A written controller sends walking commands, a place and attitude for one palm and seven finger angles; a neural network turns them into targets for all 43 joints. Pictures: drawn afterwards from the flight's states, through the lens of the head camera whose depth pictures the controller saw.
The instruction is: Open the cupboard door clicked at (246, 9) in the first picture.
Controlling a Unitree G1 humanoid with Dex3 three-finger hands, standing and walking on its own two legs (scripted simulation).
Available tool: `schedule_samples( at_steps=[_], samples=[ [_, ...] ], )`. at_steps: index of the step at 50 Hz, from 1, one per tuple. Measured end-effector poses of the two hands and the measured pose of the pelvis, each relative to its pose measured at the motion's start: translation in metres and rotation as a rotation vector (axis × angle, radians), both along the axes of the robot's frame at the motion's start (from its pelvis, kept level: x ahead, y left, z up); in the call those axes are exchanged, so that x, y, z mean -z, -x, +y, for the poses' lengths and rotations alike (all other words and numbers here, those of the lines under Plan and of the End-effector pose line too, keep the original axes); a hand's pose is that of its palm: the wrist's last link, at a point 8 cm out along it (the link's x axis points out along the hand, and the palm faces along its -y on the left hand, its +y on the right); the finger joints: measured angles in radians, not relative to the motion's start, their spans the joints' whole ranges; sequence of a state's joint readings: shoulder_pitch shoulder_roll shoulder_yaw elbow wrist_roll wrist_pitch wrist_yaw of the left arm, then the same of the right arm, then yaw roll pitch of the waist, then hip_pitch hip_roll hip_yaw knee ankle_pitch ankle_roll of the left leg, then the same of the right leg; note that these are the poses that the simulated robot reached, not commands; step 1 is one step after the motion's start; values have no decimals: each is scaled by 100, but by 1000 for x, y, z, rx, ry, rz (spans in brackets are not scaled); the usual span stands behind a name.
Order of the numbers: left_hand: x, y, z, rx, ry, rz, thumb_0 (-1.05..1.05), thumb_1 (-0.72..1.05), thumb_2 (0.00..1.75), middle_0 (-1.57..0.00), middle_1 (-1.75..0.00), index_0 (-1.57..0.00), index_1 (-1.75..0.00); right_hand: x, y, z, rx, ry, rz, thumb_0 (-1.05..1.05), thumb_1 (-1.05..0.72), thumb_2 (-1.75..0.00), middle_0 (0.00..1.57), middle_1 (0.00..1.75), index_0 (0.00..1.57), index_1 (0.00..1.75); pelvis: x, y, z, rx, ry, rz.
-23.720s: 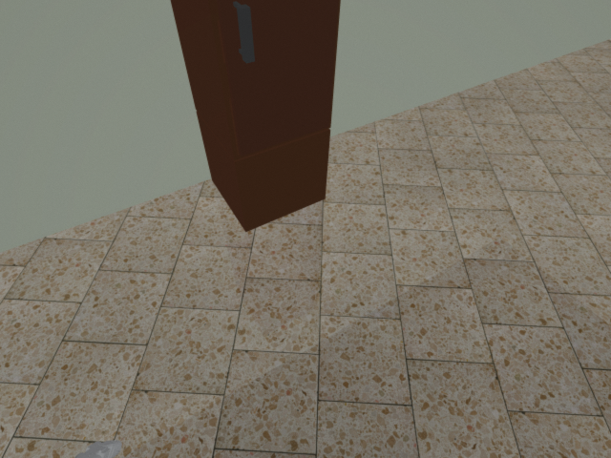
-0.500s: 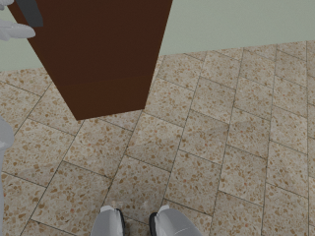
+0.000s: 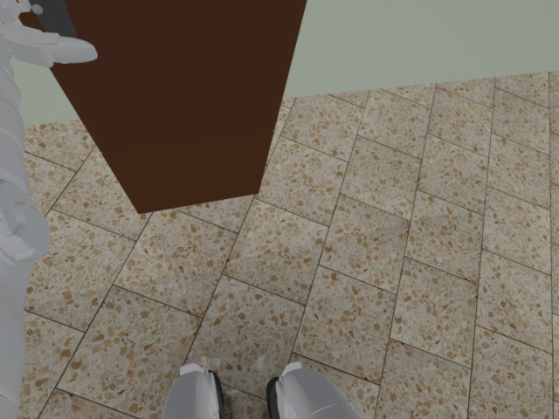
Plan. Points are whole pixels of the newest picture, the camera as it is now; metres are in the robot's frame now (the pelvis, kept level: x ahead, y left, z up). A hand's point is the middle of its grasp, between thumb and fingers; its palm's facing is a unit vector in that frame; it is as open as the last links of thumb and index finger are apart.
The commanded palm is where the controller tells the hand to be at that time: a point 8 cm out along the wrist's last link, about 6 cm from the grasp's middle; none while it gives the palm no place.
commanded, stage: slide the fingers in behind the handle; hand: left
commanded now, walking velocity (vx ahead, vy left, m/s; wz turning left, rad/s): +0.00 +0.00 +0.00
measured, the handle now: out of the picture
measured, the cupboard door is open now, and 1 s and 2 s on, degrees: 0 0 1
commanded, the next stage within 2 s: close the thumb around the handle in 0.88 s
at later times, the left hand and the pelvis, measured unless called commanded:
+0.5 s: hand (68, 8) +0.60 +0.16 +0.13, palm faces +0.12 -0.99 +0.00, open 13.9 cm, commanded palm +0.59 +0.17 +0.12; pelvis +0.00 -0.01 +0.00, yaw +1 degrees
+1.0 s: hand (68, 10) +0.60 +0.16 +0.13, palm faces +0.11 -0.99 +0.01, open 13.9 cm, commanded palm +0.58 +0.18 +0.12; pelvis +0.00 -0.01 +0.00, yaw +0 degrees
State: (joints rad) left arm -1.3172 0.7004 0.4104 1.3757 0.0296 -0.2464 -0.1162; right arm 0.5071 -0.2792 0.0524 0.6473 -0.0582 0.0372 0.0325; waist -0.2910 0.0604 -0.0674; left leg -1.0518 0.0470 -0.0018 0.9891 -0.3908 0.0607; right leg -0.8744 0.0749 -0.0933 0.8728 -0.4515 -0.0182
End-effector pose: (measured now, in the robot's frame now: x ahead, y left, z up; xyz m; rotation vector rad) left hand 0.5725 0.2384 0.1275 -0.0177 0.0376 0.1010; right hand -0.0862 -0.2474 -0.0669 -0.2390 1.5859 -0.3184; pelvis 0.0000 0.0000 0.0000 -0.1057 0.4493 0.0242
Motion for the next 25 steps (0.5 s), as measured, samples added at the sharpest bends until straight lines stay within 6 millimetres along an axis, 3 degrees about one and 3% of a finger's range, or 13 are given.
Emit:
schedule_samples(
  at_steps=[13, 25],
  samples=[
    [2, -3, -15, -18, -5, 20, -1, -50, 30, -30, -120, -31, -122, -3, 16, 1, 16, -16, 37, 0, -91, -90, 21, 30, 20, 30, 0, 0, -4, -4, -4, 3],
    [-1, -2, -31, -21, -11, 13, -1, -50, 30, -28, -120, -31, -121, 0, 8, -5, -2, -30, 15, 0, -91, -90, 21, 30, 20, 30, -1, 0, -8, -11, -8, 1]
  ],
)
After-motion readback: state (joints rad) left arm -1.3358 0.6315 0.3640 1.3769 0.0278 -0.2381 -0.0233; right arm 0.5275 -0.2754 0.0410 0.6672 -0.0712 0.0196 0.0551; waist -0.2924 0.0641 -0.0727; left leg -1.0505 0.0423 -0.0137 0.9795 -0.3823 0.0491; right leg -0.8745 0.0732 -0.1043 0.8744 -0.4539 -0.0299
